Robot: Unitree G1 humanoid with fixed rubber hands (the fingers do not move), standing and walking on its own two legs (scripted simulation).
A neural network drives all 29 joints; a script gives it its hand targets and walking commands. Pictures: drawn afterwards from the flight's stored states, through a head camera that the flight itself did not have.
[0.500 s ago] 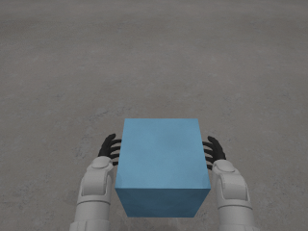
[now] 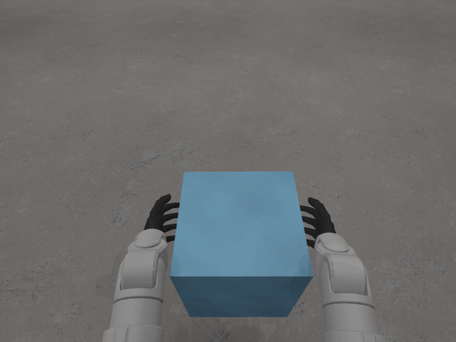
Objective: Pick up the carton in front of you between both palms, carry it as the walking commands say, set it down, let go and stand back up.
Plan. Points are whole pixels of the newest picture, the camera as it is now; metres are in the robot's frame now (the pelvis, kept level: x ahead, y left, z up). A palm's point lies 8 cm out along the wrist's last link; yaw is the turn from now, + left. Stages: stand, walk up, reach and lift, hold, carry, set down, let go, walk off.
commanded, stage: carry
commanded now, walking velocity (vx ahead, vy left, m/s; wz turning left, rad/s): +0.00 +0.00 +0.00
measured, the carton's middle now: (238, 248) +0.31 +0.00 -0.04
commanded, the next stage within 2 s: hold in 1.24 s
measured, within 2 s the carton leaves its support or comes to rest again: neither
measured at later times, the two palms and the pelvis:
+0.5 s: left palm (153, 240) +0.28 +0.15 +0.04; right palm (324, 244) +0.28 -0.15 +0.04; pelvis -0.01 +0.00 +0.00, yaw +0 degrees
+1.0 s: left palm (158, 240) +0.28 +0.14 +0.04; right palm (327, 244) +0.28 -0.16 +0.03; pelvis +0.00 -0.01 +0.00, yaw +0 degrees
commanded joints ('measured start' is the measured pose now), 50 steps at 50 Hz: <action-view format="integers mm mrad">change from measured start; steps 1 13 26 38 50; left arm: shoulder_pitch -421 -419 -452 -423 -443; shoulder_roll -868 -852 -879 -920 -874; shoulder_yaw -547 -550 -540 -560 -565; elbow -26 -7 11 -19 -39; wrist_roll -215 -212 -218 -257 -239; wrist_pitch -25 -24 -26 -24 -29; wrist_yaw -219 -219 -226 -228 -215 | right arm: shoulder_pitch -454 -458 -497 -527 -473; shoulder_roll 833 838 868 877 844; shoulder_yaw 531 533 546 605 574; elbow -20 -20 -13 -142 -58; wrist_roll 214 220 231 276 225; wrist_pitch -34 -43 -40 -52 -34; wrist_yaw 217 213 217 216 215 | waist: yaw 0 2 10 2 3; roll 12 -18 24 6 -54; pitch -312 -277 -243 -292 -261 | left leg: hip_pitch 155 143 124 160 129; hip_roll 115 125 107 109 94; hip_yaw -115 -140 -108 -122 -103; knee -55 -69 -74 -53 -32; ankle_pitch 199 245 84 128 139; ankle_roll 9 5 -3 1 -12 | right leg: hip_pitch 55 34 22 21 41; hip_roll -105 -91 -107 -102 -113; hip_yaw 85 72 97 109 89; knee -67 -52 -105 -98 -77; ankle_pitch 186 115 111 166 277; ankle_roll -7 -2 1 -28 1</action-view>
